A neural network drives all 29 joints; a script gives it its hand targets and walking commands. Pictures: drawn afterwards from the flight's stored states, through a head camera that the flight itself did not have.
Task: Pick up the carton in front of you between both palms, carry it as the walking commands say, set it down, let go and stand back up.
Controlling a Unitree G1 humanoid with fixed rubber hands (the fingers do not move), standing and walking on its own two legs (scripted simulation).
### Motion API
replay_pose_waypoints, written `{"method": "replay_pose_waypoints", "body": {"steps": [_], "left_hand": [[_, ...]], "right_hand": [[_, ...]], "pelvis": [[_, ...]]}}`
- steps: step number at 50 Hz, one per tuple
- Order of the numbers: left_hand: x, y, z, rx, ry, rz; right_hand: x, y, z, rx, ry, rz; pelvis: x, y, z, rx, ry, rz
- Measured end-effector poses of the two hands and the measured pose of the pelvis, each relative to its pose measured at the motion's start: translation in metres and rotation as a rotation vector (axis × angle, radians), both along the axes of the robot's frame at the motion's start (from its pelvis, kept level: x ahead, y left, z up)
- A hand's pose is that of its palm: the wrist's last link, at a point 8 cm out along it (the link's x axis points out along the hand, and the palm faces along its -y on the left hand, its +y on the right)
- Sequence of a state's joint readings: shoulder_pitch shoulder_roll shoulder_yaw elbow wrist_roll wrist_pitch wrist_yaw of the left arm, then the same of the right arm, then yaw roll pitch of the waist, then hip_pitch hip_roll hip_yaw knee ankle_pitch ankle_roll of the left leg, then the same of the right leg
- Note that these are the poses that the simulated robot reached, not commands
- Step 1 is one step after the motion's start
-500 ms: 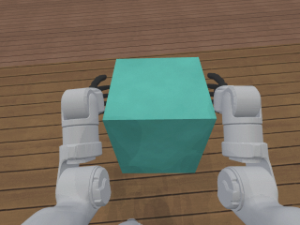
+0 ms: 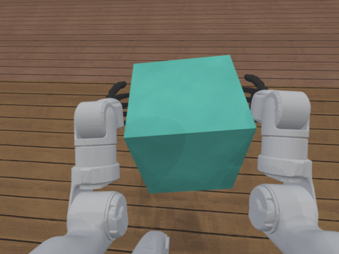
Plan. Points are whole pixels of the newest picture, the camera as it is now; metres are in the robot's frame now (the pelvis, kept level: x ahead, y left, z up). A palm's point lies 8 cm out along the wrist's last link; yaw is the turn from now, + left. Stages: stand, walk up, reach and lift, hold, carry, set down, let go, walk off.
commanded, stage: carry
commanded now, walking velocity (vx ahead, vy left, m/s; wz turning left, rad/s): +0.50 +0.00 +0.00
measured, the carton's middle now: (186, 130) +0.37 +0.03 +0.09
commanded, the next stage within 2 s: none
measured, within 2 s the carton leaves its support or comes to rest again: neither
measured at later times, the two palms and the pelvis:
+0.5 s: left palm (154, 10) +0.71 +0.14 +0.21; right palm (261, 17) +0.68 -0.15 +0.21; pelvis +0.32 +0.03 +0.04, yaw -1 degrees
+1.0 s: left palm out of the picture +1.03 +0.18 +0.26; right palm out of the picture +1.02 -0.12 +0.26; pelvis +0.65 +0.03 +0.08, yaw -1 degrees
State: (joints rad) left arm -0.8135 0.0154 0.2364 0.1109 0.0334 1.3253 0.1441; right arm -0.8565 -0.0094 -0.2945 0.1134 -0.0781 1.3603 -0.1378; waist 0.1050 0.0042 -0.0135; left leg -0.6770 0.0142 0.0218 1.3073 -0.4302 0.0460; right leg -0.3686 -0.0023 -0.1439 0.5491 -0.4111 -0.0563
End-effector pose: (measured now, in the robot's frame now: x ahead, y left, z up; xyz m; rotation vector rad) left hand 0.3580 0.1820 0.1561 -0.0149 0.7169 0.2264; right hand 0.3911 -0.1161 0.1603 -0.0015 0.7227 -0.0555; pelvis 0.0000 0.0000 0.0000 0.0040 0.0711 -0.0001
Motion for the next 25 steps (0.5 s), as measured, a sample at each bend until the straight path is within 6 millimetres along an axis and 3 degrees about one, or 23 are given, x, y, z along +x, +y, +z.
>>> {"method": "replay_pose_waypoints", "body": {"steps": [5,8,12,17,21,25], "left_hand": [[0.069,0.005,0.026,-0.008,-0.057,0.002],[0.118,0.006,0.032,-0.016,-0.061,-0.022],[0.185,-0.001,0.024,-0.025,-0.036,-0.092],[0.250,-0.023,0.022,-0.028,0.041,-0.163],[0.300,-0.034,0.036,-0.044,0.007,-0.174],[0.351,-0.039,0.056,-0.049,-0.054,-0.153]], "right_hand": [[0.064,0.005,0.023,0.013,-0.055,-0.013],[0.103,0.005,0.028,0.003,-0.060,-0.035],[0.148,-0.003,0.021,-0.033,-0.036,-0.088],[0.183,-0.023,0.009,-0.048,0.041,-0.144],[0.227,-0.033,0.025,-0.041,0.007,-0.174],[0.286,-0.039,0.047,-0.020,-0.054,-0.173]], "pelvis": [[0.063,0.007,0.008,0.003,0.010,-0.002],[0.110,0.015,0.007,0.012,0.011,-0.004],[0.169,0.031,0.003,0.038,-0.012,-0.014],[0.221,0.040,0.025,0.012,-0.008,-0.012],[0.263,0.038,0.037,0.002,0.001,-0.017],[0.315,0.029,0.043,0.000,0.012,-0.018]]}}
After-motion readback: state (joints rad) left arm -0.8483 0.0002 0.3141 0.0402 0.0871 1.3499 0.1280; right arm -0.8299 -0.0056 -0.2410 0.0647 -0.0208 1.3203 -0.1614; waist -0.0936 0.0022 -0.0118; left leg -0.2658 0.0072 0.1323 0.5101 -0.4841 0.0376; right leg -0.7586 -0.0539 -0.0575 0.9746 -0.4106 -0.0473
